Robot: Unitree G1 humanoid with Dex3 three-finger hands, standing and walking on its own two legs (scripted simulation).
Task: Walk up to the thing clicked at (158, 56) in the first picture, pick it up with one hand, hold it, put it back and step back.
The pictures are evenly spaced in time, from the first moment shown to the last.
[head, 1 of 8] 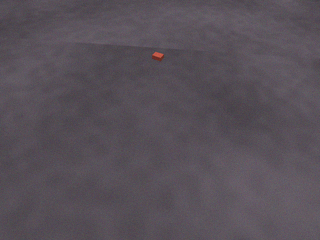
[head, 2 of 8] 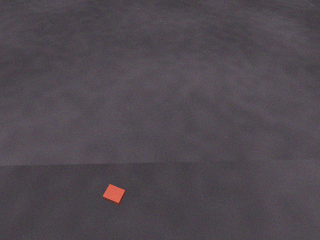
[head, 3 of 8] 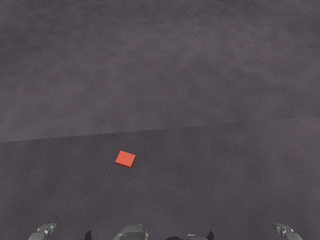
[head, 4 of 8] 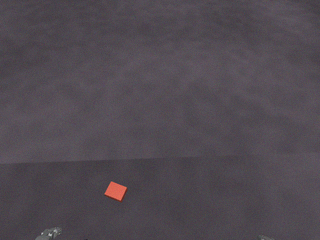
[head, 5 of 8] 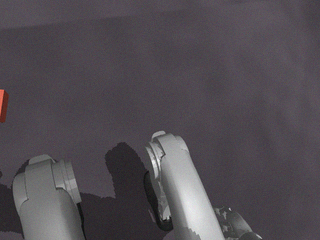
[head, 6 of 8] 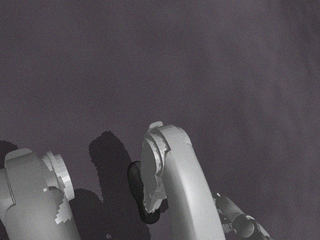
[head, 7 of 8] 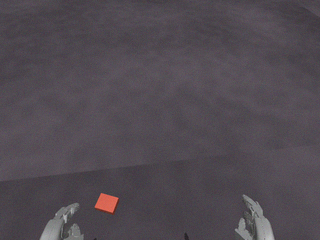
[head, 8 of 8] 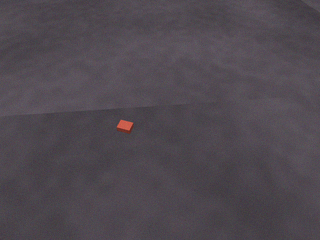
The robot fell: no
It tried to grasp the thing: no
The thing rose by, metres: 0.00
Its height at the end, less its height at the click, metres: +0.00
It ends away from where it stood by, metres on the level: 0.01
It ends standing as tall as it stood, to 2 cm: yes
